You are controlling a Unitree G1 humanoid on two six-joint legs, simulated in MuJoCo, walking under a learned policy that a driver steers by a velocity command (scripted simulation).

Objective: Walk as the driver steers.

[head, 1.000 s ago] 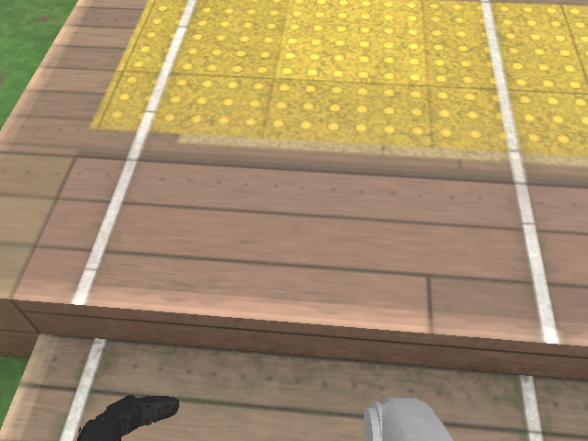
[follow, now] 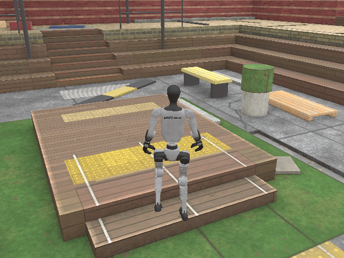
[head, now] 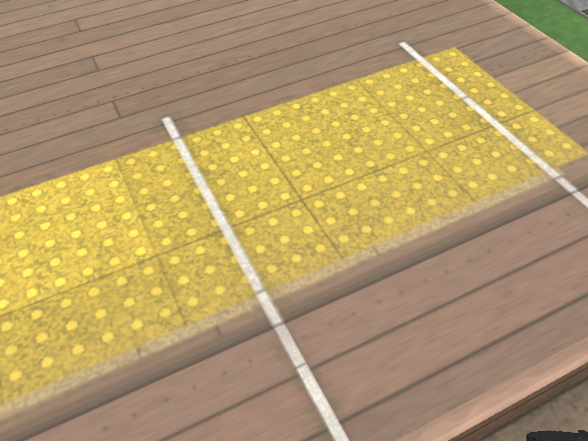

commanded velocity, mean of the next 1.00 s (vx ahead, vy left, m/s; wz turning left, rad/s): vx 0.33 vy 0.00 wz -0.05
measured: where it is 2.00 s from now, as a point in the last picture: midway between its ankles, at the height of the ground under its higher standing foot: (305, 246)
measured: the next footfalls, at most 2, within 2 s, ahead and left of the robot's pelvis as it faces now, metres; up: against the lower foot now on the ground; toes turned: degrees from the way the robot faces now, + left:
left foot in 0.08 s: +0.07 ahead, +0.14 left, +0.00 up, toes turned +0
right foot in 0.44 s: +0.13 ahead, -0.12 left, +0.00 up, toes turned -6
